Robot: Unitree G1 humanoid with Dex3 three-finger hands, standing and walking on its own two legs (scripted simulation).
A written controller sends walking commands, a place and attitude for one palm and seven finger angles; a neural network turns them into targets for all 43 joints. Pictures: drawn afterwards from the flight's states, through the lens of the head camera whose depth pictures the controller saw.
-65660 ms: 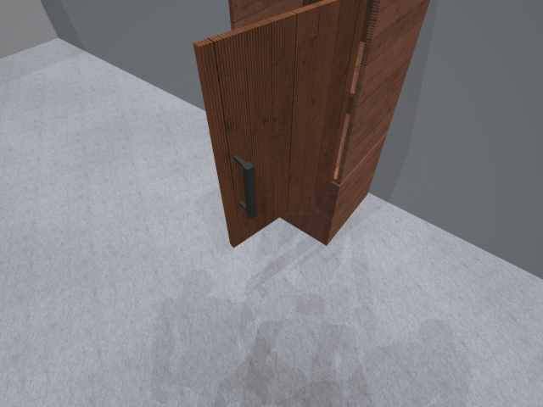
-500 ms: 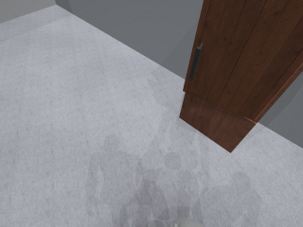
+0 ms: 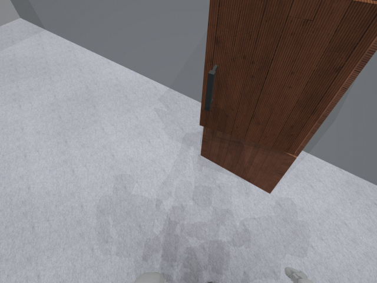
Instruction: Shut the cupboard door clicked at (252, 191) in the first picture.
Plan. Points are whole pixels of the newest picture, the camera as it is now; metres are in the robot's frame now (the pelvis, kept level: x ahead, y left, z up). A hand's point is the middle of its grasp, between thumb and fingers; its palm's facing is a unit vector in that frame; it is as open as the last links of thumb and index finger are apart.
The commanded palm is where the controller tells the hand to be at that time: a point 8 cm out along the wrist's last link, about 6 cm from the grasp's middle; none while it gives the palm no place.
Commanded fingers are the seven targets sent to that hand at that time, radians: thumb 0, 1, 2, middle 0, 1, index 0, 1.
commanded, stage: turn to face it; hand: left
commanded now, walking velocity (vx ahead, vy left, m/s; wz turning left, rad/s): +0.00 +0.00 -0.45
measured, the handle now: (211, 88) +0.75 -0.01 -0.09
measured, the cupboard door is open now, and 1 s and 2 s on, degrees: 12 12 12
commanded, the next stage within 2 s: take the last steps up to it in 0.32 s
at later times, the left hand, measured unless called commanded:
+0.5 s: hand (119, 264) +0.17 +0.19 -0.15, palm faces -0.22 -0.93 -0.28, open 7.4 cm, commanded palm none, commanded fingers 0.00 0.90 0.90 -0.20 -0.30 -0.20 -0.30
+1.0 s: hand (141, 238) +0.23 +0.15 -0.16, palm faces -0.27 -0.95 -0.17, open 7.4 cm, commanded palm none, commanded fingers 0.00 0.90 0.90 -0.20 -0.30 -0.20 -0.30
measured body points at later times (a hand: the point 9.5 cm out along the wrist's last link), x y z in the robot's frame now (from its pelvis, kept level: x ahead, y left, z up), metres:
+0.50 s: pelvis +0.03 +0.01 +0.00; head +0.07 -0.03 +0.44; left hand +0.18 +0.24 -0.13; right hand -0.02 -0.25 -0.17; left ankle +0.02 +0.13 -0.70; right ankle -0.01 -0.10 -0.73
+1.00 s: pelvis +0.13 -0.01 +0.01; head +0.15 -0.02 +0.46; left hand +0.25 +0.20 -0.14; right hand +0.00 -0.20 -0.14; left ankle +0.11 +0.11 -0.73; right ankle +0.13 -0.14 -0.70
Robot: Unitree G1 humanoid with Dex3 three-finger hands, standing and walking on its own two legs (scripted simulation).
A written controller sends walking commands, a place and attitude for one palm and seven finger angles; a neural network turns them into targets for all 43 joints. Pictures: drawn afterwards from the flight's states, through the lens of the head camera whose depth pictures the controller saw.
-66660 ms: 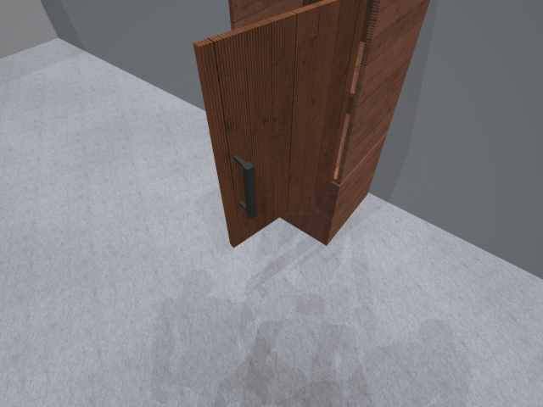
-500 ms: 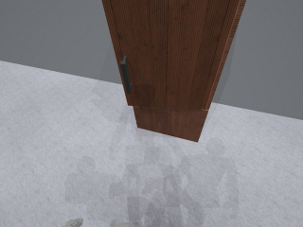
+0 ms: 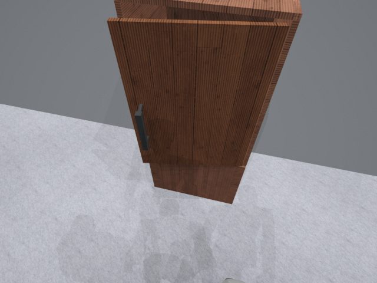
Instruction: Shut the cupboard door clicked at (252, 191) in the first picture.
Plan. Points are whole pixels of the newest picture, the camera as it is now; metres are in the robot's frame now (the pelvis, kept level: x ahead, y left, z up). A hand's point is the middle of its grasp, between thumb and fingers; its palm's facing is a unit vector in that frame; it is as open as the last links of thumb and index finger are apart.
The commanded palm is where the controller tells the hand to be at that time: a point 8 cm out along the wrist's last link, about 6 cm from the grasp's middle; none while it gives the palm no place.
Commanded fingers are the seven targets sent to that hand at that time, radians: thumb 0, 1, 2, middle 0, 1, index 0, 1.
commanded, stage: take the last steps up to it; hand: left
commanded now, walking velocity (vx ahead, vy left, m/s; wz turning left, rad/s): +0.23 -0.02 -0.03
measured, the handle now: (143, 128) +0.60 +0.18 -0.10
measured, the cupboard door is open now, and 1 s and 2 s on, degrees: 12 12 12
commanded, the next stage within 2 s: come to a stop and stand still in 0.20 s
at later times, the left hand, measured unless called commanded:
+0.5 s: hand out of the picture +0.13 +0.11 -0.19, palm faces +0.08 -0.99 -0.14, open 7.3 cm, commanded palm none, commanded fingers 0.00 0.90 0.90 -0.20 -0.30 -0.20 -0.30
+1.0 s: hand (140, 273) +0.18 +0.13 -0.18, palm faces +0.02 -0.97 -0.25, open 7.4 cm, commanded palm none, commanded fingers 0.00 0.90 0.90 -0.20 -0.30 -0.20 -0.30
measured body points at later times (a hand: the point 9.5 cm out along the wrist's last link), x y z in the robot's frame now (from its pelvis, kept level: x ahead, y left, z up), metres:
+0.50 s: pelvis +0.15 -0.03 -0.01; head +0.17 -0.03 +0.44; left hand +0.12 +0.17 -0.18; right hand +0.25 -0.26 -0.16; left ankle +0.21 +0.08 -0.74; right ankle +0.10 -0.12 -0.74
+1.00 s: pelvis +0.12 -0.06 -0.01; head +0.15 -0.07 +0.44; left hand +0.18 +0.18 -0.16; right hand +0.15 -0.31 -0.17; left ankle +0.10 +0.06 -0.75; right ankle +0.11 -0.16 -0.74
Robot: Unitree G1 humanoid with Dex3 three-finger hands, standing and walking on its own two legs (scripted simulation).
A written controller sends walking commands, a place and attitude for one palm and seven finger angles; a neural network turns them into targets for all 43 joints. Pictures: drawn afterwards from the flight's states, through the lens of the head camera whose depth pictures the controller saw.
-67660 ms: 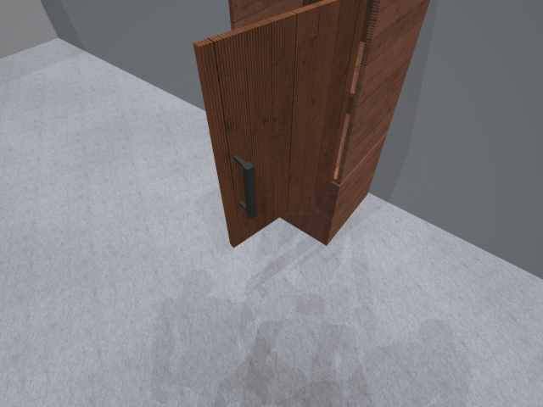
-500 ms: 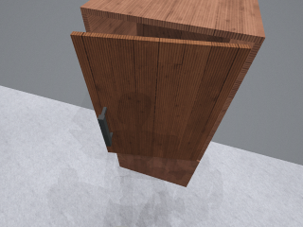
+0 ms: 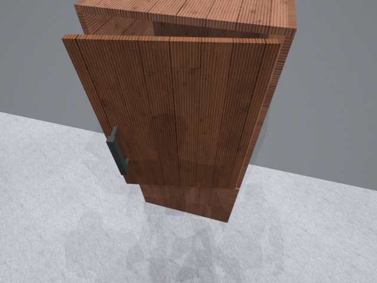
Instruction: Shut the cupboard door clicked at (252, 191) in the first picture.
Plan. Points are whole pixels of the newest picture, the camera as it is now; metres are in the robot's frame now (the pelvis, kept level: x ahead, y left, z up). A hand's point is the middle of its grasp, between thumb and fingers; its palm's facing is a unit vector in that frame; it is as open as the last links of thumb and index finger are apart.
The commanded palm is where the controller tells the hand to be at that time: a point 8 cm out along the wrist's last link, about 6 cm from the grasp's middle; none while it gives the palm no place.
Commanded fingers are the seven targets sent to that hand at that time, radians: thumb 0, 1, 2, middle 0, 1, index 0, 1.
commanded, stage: come to a stop and stand still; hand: left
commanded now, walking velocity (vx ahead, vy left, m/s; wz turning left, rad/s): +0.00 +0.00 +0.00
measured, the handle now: (120, 152) +0.48 +0.24 -0.09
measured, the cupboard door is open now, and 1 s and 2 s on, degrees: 12 12 12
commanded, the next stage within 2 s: look again from close up in 0.32 s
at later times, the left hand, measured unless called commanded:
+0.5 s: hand out of the picture -0.04 +0.17 -0.17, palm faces +0.00 -0.98 -0.18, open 7.4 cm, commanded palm none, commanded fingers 0.00 0.90 0.90 -0.20 -0.30 -0.20 -0.30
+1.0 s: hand out of the picture -0.07 +0.20 -0.17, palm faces +0.03 -0.98 -0.18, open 7.4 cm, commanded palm none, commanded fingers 0.00 0.90 0.90 -0.20 -0.30 -0.20 -0.30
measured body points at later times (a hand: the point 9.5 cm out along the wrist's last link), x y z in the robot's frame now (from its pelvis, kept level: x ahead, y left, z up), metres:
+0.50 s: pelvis -0.02 +0.01 +0.01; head -0.01 +0.00 +0.46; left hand -0.04 +0.22 -0.15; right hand -0.03 -0.21 -0.15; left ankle -0.02 +0.12 -0.73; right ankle -0.01 -0.10 -0.73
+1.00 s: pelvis -0.05 +0.03 +0.01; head -0.06 +0.03 +0.46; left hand -0.07 +0.25 -0.15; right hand -0.05 -0.19 -0.15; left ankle -0.02 +0.12 -0.73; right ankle -0.01 -0.09 -0.73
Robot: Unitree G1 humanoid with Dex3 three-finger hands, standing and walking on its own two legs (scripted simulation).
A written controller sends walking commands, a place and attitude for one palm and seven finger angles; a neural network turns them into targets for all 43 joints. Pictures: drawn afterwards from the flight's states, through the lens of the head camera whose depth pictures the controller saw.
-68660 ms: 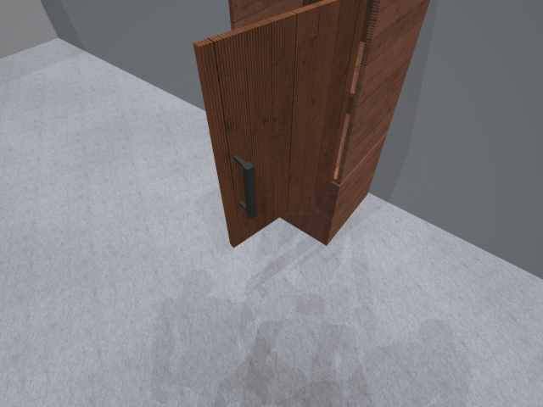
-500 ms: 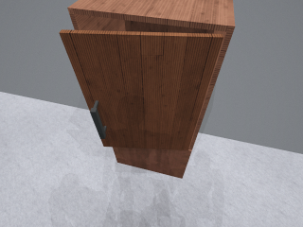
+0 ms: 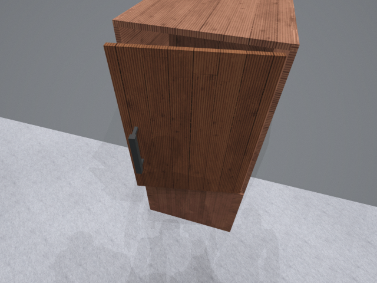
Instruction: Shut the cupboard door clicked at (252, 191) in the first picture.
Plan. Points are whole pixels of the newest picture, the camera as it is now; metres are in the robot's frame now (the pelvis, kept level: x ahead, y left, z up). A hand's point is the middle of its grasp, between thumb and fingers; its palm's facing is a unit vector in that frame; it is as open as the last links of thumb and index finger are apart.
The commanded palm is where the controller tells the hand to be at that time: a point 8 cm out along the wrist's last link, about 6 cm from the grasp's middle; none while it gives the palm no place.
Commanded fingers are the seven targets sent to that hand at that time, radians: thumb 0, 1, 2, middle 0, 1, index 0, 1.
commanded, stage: shuffle to correct the standing spot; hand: left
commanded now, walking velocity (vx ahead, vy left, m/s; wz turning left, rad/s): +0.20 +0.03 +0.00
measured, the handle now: (137, 151) +0.53 +0.20 -0.09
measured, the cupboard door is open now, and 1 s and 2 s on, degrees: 12 12 12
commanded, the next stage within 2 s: come to a stop and stand still in 0.34 s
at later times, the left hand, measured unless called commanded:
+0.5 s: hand out of the picture +0.05 +0.17 -0.18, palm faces +0.04 -0.99 -0.14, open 7.4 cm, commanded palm none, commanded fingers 0.00 0.90 0.90 -0.20 -0.30 -0.20 -0.30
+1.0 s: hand out of the picture +0.08 +0.20 -0.17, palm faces +0.01 -0.98 -0.19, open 7.4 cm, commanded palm none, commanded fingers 0.00 0.90 0.90 -0.20 -0.30 -0.20 -0.30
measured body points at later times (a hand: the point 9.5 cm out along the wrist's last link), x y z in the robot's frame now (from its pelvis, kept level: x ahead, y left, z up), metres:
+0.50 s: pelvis +0.06 +0.01 -0.01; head +0.06 +0.02 +0.44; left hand +0.05 +0.22 -0.17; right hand +0.02 -0.20 -0.17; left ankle +0.03 +0.09 -0.74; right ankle +0.06 -0.10 -0.74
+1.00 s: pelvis +0.05 +0.02 +0.00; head +0.06 +0.03 +0.45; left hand +0.08 +0.25 -0.16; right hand +0.08 -0.21 -0.16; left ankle +0.07 +0.10 -0.74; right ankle +0.06 -0.10 -0.74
